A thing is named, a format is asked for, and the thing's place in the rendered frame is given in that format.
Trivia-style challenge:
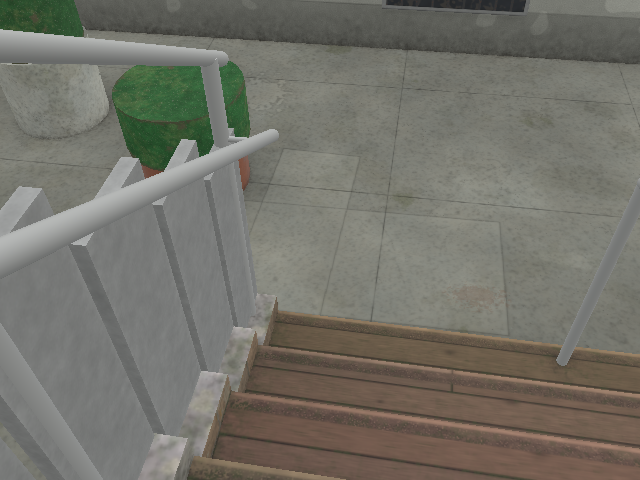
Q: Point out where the stairs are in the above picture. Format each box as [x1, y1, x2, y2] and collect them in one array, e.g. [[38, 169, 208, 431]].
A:
[[187, 310, 640, 480]]

